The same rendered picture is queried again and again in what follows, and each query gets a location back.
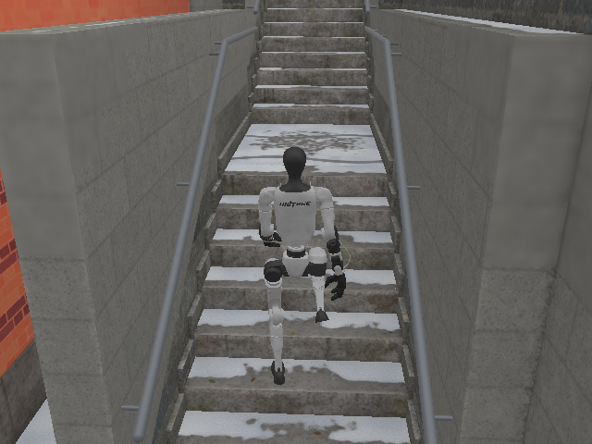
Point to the robot left shin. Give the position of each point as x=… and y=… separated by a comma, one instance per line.
x=276, y=338

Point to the robot right forearm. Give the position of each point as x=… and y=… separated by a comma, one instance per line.
x=335, y=254

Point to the robot right upper arm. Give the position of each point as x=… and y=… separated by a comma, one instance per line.
x=324, y=196

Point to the robot left upper arm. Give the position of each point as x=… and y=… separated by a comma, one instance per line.
x=266, y=197

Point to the left robot foot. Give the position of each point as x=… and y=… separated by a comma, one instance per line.
x=279, y=378

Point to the robot left forearm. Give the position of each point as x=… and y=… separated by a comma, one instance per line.
x=265, y=239

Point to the left robot hand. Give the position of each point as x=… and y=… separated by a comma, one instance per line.
x=273, y=244

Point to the right robot hand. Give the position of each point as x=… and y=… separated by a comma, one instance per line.
x=340, y=287

